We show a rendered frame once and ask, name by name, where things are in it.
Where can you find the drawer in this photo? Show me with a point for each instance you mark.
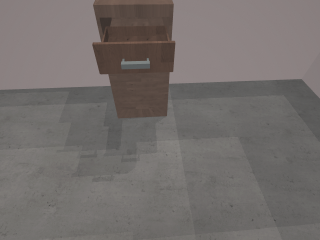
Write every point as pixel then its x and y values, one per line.
pixel 135 43

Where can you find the cabinet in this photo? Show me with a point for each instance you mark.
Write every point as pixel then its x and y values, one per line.
pixel 137 95

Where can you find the handle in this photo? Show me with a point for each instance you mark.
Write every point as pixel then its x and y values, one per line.
pixel 135 64

